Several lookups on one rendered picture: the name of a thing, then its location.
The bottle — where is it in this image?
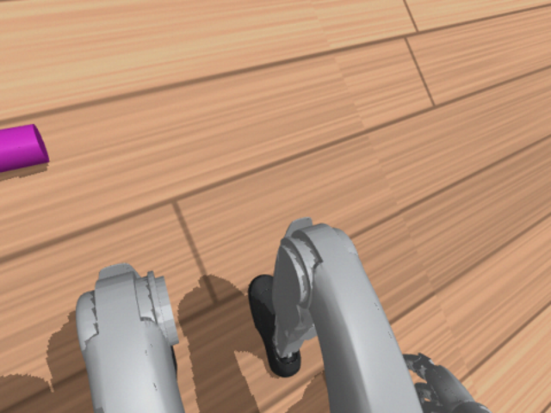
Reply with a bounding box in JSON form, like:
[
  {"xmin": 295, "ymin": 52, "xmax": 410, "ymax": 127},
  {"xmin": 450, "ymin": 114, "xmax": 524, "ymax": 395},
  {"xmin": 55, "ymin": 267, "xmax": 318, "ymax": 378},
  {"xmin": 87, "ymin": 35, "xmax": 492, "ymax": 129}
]
[{"xmin": 0, "ymin": 124, "xmax": 49, "ymax": 173}]

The right robot foot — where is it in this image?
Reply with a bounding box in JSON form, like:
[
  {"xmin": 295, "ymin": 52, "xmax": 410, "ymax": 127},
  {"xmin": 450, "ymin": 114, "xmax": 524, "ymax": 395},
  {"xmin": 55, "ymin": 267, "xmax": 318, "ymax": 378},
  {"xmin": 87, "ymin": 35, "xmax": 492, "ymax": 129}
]
[{"xmin": 248, "ymin": 274, "xmax": 301, "ymax": 378}]

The right robot hand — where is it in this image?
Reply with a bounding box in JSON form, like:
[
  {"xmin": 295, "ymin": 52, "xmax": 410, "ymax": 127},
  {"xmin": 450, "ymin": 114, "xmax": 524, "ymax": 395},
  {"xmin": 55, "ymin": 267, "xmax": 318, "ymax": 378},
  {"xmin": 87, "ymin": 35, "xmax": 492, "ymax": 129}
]
[{"xmin": 403, "ymin": 353, "xmax": 475, "ymax": 413}]

